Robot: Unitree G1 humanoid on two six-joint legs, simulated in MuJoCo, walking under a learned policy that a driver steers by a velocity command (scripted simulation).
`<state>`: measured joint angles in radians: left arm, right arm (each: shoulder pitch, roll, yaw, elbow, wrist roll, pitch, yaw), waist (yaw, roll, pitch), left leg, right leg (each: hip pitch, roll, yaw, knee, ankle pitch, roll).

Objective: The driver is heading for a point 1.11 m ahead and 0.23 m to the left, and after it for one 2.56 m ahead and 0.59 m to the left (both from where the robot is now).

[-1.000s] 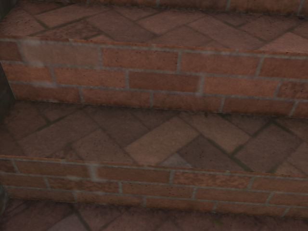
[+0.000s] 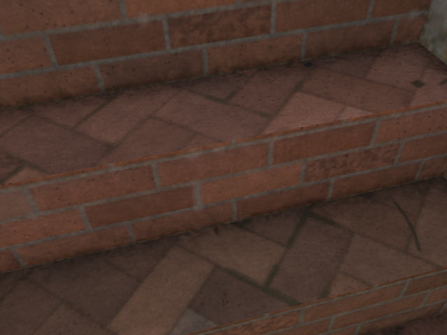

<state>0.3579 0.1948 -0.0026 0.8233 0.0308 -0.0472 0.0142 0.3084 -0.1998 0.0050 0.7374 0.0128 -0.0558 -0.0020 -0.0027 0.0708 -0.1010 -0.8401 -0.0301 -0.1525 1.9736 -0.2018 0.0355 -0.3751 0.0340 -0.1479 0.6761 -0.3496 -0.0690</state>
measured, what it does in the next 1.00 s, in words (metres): climbs, turning left: left foot 0.24 m higher, then right foot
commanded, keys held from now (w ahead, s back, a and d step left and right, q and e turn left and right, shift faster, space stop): w+q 0.66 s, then w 0.24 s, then w+e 0.10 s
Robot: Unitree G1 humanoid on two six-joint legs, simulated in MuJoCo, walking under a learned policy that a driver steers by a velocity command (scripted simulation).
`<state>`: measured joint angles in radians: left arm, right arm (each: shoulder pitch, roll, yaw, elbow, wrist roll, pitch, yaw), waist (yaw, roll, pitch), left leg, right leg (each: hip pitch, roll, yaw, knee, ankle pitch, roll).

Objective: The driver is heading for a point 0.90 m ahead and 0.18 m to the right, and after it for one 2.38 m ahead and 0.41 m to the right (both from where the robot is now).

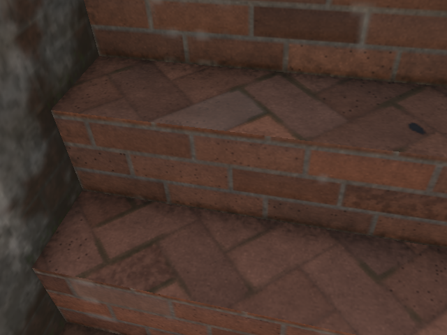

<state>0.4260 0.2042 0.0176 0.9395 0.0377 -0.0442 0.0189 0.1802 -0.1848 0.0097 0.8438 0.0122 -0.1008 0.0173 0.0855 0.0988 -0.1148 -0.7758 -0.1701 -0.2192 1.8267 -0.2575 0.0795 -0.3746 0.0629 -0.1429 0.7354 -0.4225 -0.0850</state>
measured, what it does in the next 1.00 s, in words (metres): climbs, turning right: left foot 0.24 m higher, then right foot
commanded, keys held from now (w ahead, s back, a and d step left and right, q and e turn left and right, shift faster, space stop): w+e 0.06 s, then e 0.42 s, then w+e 0.36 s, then w+q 0.16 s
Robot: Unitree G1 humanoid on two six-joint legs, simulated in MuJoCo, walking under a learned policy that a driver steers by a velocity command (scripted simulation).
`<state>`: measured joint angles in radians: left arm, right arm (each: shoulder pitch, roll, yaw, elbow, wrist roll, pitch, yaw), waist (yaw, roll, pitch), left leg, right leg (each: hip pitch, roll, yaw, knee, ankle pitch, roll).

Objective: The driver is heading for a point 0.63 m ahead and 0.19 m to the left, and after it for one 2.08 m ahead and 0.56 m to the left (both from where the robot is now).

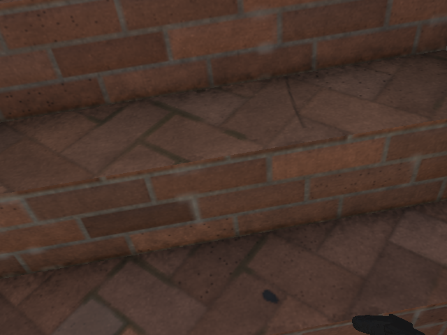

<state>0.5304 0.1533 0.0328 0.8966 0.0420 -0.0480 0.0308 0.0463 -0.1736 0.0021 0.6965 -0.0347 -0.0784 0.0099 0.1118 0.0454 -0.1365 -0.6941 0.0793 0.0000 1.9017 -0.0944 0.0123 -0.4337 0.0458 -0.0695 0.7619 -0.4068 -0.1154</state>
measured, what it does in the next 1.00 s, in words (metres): climbs, turning left: left foot, then right foot 0.24 m higher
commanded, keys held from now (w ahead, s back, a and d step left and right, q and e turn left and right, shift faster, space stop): w+q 1.00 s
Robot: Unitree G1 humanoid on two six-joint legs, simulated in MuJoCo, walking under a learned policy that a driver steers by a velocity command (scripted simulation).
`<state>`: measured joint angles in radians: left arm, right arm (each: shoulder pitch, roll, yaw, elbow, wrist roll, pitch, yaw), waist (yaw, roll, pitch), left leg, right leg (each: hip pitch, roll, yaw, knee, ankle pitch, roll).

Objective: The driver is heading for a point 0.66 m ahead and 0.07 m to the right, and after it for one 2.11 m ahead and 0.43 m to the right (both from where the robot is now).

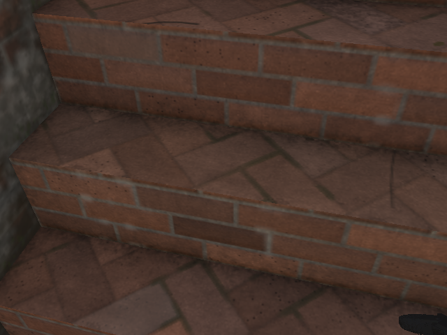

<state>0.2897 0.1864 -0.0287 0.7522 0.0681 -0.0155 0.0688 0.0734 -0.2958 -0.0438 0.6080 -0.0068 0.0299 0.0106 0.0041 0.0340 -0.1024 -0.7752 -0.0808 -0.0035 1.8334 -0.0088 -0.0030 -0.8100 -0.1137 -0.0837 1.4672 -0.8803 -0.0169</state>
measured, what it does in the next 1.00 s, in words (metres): goes down, backwards: left foot 0.24 m lower, then right foot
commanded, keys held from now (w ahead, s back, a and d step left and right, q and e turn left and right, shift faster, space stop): w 0.34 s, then w+e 0.66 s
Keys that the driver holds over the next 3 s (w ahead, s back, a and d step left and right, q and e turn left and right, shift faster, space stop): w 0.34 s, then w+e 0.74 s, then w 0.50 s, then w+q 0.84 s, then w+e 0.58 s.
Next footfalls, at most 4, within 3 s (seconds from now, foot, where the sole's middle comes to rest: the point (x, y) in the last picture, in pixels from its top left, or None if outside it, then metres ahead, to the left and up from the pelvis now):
0.16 left None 0.02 0.05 -0.86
0.72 right None -0.08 -0.09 -0.86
1.06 left None -0.19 0.13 -1.10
1.46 right None -0.07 -0.13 -0.85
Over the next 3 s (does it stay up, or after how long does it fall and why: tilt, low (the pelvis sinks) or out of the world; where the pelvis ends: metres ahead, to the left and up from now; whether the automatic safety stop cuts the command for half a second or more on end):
stays up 0.07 -0.02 -0.02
